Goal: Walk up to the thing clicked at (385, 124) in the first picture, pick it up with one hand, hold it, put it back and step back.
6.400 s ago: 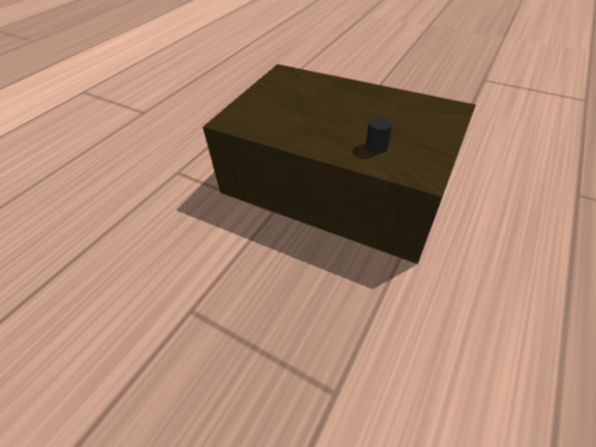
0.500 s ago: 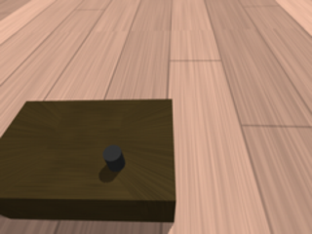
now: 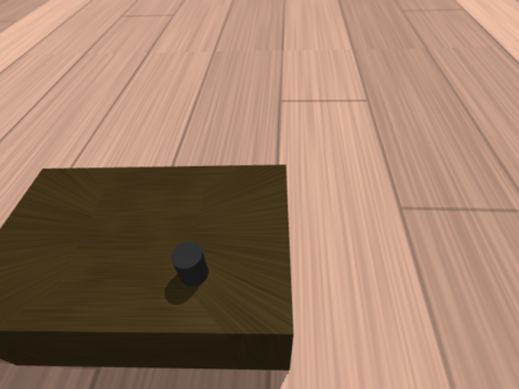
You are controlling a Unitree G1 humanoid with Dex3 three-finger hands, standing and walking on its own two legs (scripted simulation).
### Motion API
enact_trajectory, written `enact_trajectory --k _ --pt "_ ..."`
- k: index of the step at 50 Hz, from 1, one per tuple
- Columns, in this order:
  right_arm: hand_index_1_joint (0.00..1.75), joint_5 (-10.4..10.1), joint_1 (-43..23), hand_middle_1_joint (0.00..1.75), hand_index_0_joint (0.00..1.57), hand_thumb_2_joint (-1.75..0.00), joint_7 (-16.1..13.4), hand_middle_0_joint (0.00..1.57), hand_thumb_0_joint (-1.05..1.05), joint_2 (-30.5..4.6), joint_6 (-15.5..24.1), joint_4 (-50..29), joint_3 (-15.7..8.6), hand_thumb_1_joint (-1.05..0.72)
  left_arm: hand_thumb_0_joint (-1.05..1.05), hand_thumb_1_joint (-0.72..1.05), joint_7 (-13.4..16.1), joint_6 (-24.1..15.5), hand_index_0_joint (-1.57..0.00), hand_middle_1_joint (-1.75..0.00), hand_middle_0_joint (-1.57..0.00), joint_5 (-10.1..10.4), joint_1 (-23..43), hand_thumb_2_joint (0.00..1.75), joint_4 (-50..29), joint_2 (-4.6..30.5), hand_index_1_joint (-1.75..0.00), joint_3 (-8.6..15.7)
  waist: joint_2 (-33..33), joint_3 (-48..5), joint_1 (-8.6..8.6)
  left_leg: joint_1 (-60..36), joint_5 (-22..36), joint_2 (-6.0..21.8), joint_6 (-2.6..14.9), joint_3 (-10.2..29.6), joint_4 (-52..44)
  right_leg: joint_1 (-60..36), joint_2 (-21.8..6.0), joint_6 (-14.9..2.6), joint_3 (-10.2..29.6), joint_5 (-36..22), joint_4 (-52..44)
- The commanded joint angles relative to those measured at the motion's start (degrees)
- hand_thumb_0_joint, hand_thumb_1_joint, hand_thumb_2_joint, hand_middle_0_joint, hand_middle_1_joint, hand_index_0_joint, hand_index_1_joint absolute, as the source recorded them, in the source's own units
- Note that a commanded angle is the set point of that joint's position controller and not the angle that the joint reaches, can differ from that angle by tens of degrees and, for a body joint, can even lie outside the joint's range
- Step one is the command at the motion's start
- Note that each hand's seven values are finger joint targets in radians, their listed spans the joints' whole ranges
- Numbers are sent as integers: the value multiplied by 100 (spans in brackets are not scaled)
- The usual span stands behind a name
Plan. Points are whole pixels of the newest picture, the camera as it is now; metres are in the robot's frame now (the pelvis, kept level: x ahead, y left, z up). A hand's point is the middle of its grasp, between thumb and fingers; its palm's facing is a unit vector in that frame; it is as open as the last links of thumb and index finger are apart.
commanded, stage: stand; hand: left
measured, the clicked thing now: (190, 264) +0.52 +0.24 -0.34
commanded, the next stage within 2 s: go down in 0.28 s
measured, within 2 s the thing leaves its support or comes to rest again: neither
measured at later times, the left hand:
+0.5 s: hand out of the picture +0.11 +0.25 -0.15, palm faces +0.05 -0.94 -0.34, open 8.3 cm
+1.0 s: hand out of the picture +0.15 +0.28 -0.14, palm faces +0.05 -0.94 -0.33, open 16.5 cm
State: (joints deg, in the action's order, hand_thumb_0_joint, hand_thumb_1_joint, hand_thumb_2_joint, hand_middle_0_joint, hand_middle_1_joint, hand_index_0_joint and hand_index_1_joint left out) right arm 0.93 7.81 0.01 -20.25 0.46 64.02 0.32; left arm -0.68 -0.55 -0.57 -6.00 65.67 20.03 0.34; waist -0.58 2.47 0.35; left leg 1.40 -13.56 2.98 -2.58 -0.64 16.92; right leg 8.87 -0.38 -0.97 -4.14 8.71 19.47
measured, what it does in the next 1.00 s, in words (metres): stands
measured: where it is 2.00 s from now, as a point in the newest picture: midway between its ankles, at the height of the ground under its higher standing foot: outside the picture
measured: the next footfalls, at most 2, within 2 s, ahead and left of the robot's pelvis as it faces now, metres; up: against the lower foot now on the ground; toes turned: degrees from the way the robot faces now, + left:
none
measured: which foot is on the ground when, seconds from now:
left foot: down 0.00-1.00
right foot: down 0.00-1.00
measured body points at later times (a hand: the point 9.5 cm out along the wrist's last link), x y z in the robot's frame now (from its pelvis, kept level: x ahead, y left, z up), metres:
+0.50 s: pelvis -0.01 +0.00 -0.01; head +0.03 +0.00 +0.44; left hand +0.10 +0.30 -0.13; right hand +0.08 -0.29 -0.14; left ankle -0.05 +0.15 -0.75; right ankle +0.02 -0.11 -0.75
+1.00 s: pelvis +0.00 +0.03 -0.02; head +0.04 +0.04 +0.43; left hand +0.15 +0.33 -0.12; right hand +0.15 -0.22 -0.12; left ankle -0.05 +0.15 -0.75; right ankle +0.02 -0.11 -0.75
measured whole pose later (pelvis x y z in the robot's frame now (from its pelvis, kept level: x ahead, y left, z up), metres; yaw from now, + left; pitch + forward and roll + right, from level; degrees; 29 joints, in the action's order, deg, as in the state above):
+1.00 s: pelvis +0.00 +0.03 -0.02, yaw +0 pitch +6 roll -1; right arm -1.5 12.8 -4.0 -14.4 7.3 38.3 -0.1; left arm -1.4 20.3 -2.5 -10.1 30.1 17.7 7.1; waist -0.5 -2.4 -0.5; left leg 20.0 -23.3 1.5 -0.1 -0.3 37.2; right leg 25.0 -2.4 1.3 -3.6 15.2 34.2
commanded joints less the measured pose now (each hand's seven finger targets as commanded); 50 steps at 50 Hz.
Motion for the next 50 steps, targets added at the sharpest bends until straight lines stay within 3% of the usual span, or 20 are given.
enact_trajectory --k 1,6,18,19,20,21,22,23,24,25,26,28,29,37,39,45,46,47,48,50 --pt "30 -9 -91 30 20 -90 -65 20 0 -1176 97 -296 -221 -90 0 90 102 -135 -20 -30 -20 30 228 90 -349 1250 -30 208 20 -338 -31 469 811 562 298 364 -324 -494 -786 -67 786 -999 -241" --pt "30 -15 -146 30 20 -90 -74 20 0 -1193 111 -298 -220 -90 0 90 107 -138 -20 -30 -20 23 225 90 -354 1248 -30 201 -10 -404 -10 347 1053 584 284 384 -318 -492 -788 -66 756 -1210 -178" --pt "30 -8 -142 30 20 -90 -59 20 0 -1178 87 -296 -239 -90 0 90 113 -132 -20 -30 -20 20 250 90 -356 1252 -30 199 46 -261 -12 468 669 560 312 361 -350 -392 -752 -42 782 -652 -316" --pt "27 -5 -160 27 18 -91 -56 18 0 -1178 86 -306 -249 -98 0 82 116 -138 -15 -22 -12 5 241 82 -362 1251 -22 196 66 -344 -25 402 693 564 316 361 -333 -396 -764 -52 773 -738 -290" --pt "30 -405 -201 30 20 -94 -182 20 0 -160 404 -1866 23 -105 0 74 184 -625 -7 -14 -4 296 2252 74 -2372 209 -14 212 -48 230 -708 1338 160 -383 364 -307 188 758 -112 84 337 -237 -82" --pt "30 -424 88 30 20 -94 -234 20 0 -327 421 -1543 -4 -105 0 66 214 -574 -3 -6 -2 275 2547 66 -2049 625 -6 363 129 -131 -469 1316 113 -384 393 -264 277 370 -134 123 285 -4 -40" --pt "30 -432 277 30 20 -94 -292 20 0 -567 365 -1524 -148 -105 0 58 252 -340 -2 0 -2 114 1334 58 -1073 1391 0 843 122 -82 -248 1404 130 -371 362 -256 317 340 -90 73 222 152 18" --pt "30 -388 340 30 20 -93 -289 20 0 -532 343 -1607 -213 -105 0 50 202 -224 -3 0 -2 0 1172 50 -754 1460 0 933 272 -351 -184 1594 201 -403 372 -229 552 360 -114 70 223 133 156" --pt "30 -355 382 30 20 -93 -297 20 0 -491 369 -1791 -265 -103 0 42 138 -242 -4 0 -3 -86 1737 42 -1073 1534 0 982 360 -663 -176 1670 248 -391 396 -215 711 302 -139 90 233 15 339" --pt "30 -291 438 30 20 -93 -311 20 0 -493 413 -1937 -350 -104 0 34 113 -269 -3 0 -2 -213 1745 34 -1204 1645 0 1103 299 -1165 -115 1635 393 -399 395 -213 779 61 -191 98 276 -261 508" --pt "30 -248 608 30 20 -92 -305 20 0 -433 429 -1971 -385 -102 0 27 81 -153 -4 -1 -3 -285 905 26 -860 1441 0 1174 204 -1311 -5 1786 506 -454 376 -224 889 -35 -214 88 281 -403 597" --pt "30 -239 613 30 20 -92 -291 20 0 -398 483 -2289 -445 -101 0 18 53 108 -5 -1 -4 -348 380 13 -1211 1267 0 1227 -108 -1606 165 1721 787 -498 329 -215 897 -214 -183 34 276 -632 669" --pt "30 -251 593 30 20 -92 -319 20 0 -405 522 -2359 -474 -100 0 10 80 260 -6 0 -5 -352 284 10 -1435 1287 0 1255 -186 -1674 145 1640 972 -497 307 -200 893 -240 -156 31 253 -824 641" --pt "30 -308 404 30 20 -90 -360 20 0 -290 708 -3025 -393 -90 0 -25 91 1383 -6 -2 -6 -216 397 7 -2858 836 -1 1014 79 -1164 -91 1766 628 -344 267 -65 1025 512 23 4 76 -181 756" --pt "30 -292 362 30 20 -89 -377 20 0 -256 748 -3124 -380 -89 0 -31 106 1490 -6 -2 -6 -205 471 5 -3337 1034 -1 1153 66 -1215 -52 1846 519 -384 282 -90 1141 490 -28 52 105 -110 777" --pt "30 -277 488 30 20 -88 -442 20 0 -225 884 -3134 -329 -85 0 -46 33 1863 -8 -4 -8 -220 -71 3 -3980 825 -4 1007 -244 -1229 -158 1869 979 -309 179 19 1402 742 20 -2 48 -433 1156" --pt "30 -273 368 30 20 -88 -446 20 0 -252 914 -3277 -340 -84 0 -47 24 1871 -7 -4 -7 -212 170 4 -4514 910 -4 1004 -409 -1286 -127 1839 1033 -283 140 72 1414 823 38 -14 28 -416 1214" --pt "30 -259 468 30 20 -88 -453 20 0 -201 924 -3180 -308 -85 0 -49 13 1958 -8 -4 -8 -215 -190 2 -4117 712 -3 942 -354 -1239 -177 1877 1173 -259 116 88 1485 833 42 -15 11 -490 1283" --pt "30 -253 435 30 20 -88 -467 20 0 -259 935 -3264 -362 -84 0 -49 30 1946 -7 -4 -7 -211 84 3 -4747 935 -4 1050 -501 -1404 -122 1861 1289 -245 99 119 1532 834 50 -23 4 -551 1344" --pt "30 -243 402 30 20 -88 -498 20 0 -229 967 -3330 -328 -84 0 -48 46 2041 -7 -4 -7 -221 -265 3 -4781 864 -4 1011 -329 -1454 -155 1938 1397 -284 127 110 1682 798 33 -2 6 -697 1405"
